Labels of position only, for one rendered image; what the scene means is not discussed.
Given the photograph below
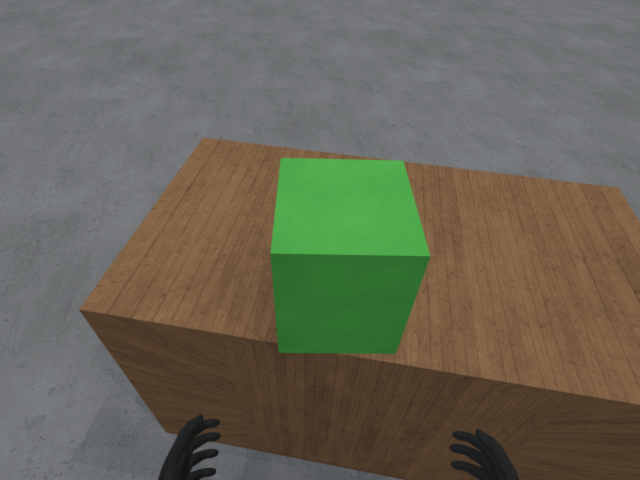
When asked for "right robot hand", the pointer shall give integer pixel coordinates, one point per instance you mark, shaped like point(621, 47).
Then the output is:
point(492, 458)

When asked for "left robot hand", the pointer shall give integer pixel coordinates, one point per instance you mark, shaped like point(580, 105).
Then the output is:
point(180, 459)

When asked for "pedestal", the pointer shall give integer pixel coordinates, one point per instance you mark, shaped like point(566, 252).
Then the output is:
point(526, 325)

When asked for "carton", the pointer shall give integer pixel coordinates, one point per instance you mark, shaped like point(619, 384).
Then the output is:
point(348, 255)

